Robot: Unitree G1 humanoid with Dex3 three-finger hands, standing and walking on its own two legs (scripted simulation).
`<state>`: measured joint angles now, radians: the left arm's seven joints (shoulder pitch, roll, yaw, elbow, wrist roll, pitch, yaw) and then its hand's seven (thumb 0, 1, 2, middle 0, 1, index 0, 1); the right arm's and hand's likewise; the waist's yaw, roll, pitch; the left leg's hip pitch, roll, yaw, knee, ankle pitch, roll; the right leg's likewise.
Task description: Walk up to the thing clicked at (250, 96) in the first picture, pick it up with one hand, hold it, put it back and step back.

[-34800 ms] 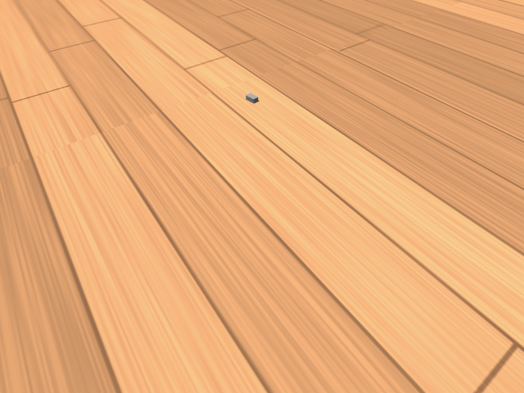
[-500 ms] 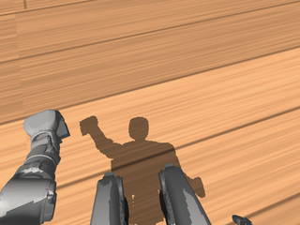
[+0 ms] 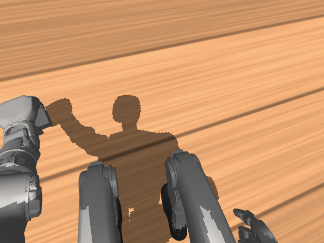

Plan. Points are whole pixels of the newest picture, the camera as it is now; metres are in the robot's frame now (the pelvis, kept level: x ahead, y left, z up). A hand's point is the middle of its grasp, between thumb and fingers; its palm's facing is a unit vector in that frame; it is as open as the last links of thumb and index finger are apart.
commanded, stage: crouch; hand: left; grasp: from above
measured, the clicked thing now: (32, 122) +0.45 +0.30 -0.20
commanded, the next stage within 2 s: lower in 0.60 s
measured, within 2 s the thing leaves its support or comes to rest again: rests again in 1.98 s
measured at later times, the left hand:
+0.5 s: hand (40, 126) +0.45 +0.30 -0.24, palm faces -0.40 -0.17 -0.90, open 7.3 cm
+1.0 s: hand (43, 129) +0.45 +0.31 -0.29, palm faces -0.42 -0.18 -0.89, open 7.3 cm
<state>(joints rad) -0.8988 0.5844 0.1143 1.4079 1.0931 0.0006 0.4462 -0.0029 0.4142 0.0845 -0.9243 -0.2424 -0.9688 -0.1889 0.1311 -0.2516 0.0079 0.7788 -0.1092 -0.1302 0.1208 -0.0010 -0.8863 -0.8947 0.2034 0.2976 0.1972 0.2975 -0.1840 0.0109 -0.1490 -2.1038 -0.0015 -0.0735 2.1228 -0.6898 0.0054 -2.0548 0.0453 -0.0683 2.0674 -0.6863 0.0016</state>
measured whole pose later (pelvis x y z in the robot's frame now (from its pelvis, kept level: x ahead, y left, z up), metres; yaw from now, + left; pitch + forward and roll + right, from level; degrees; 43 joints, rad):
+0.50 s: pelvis -0.01 +0.00 -0.08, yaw -2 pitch +35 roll -7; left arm -0.99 0.73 0.18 1.55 1.13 -0.06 0.46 0.00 0.41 0.08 -0.96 -0.19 -0.99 -0.15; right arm 0.15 -0.26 0.07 0.79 -0.14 -0.12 0.17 0.00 -0.89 -0.90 0.20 0.30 0.20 0.30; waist -0.24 -0.01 -0.06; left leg -2.29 0.01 -0.10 2.36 -0.69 0.00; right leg -2.24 0.06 -0.10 2.29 -0.67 0.00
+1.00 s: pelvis -0.01 +0.00 -0.11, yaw -5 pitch +32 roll -9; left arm -1.01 0.82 0.18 1.61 1.15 -0.09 0.48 -0.01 0.39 0.09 -0.97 -0.17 -1.00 -0.15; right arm 0.13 -0.30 0.14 0.75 -0.16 -0.13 0.18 0.00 -0.90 -0.90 0.20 0.30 0.20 0.30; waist -0.27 -0.06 0.01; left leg -2.35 0.00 -0.14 2.48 -0.70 0.00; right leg -2.28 0.06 -0.14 2.37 -0.67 0.01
